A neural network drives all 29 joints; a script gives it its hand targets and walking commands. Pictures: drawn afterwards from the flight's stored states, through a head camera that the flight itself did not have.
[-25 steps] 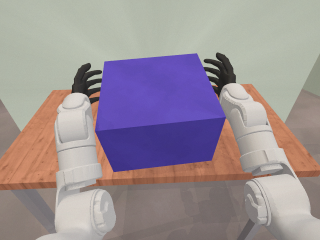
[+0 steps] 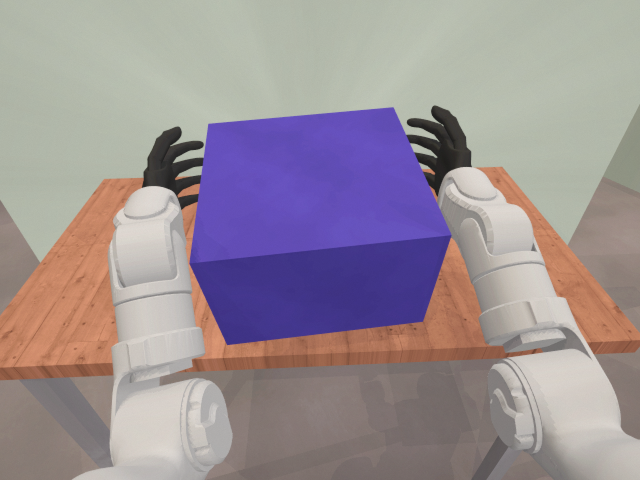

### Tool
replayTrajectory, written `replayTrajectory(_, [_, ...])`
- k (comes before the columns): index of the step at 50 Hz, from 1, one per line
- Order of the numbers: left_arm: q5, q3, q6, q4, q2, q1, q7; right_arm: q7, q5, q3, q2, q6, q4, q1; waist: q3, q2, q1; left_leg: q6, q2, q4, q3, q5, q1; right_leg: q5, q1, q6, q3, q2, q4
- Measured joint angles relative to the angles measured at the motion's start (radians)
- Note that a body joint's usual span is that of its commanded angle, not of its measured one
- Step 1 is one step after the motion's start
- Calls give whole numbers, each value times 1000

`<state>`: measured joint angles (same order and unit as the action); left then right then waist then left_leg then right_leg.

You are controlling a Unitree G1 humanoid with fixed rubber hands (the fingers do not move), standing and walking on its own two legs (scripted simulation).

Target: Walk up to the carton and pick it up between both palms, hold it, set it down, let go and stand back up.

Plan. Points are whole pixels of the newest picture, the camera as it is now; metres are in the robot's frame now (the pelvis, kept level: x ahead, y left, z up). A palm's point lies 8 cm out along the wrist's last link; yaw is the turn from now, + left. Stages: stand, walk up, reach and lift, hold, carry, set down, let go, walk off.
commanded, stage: hold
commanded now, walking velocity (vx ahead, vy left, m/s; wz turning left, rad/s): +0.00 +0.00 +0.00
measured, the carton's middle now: (313, 221) +0.37 +0.00 +0.19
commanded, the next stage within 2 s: none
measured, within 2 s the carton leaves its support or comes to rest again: neither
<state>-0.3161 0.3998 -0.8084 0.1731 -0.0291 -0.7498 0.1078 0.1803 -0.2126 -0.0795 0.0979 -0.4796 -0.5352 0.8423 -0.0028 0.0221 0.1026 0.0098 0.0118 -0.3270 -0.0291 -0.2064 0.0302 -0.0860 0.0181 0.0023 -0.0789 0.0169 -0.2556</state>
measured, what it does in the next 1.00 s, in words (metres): stands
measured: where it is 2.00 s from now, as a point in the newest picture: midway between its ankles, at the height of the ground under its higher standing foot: outside the picture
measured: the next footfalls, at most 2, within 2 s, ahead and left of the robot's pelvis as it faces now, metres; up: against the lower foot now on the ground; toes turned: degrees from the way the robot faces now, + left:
none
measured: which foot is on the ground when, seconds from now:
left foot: down 0.00-1.00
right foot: down 0.00-1.00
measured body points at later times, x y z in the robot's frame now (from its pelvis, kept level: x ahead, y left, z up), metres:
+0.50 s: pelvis +0.00 +0.00 +0.00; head -0.06 +0.01 +0.45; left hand +0.38 +0.17 +0.24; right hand +0.38 -0.16 +0.25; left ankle +0.00 +0.12 -0.75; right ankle +0.05 -0.12 -0.75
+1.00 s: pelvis +0.00 +0.00 +0.00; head -0.06 +0.01 +0.45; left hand +0.38 +0.17 +0.24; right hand +0.38 -0.16 +0.25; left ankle +0.00 +0.12 -0.75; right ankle +0.05 -0.12 -0.75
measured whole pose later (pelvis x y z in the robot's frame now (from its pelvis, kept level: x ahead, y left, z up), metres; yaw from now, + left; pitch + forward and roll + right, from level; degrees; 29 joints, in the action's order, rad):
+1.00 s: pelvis +0.00 +0.00 +0.00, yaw +0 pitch -9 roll -1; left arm -0.32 0.40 -0.81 0.17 -0.03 -0.75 0.11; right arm 0.18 -0.21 -0.08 0.09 -0.48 -0.53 0.84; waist 0.00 0.02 0.11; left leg 0.01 0.01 -0.33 -0.03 -0.21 0.03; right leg -0.09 0.01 0.00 -0.08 0.02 -0.25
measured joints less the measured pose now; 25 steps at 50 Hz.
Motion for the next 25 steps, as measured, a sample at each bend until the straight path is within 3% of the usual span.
replayTrajectory(25, [-1, 1, 0, 2, -1, -1, 1, 0, 4, -3, -3, -2, 3, 2, 1, -1, 2, -1, -1, 0, -1, 1, 1, 1, -3, 1, -1, 1, 1])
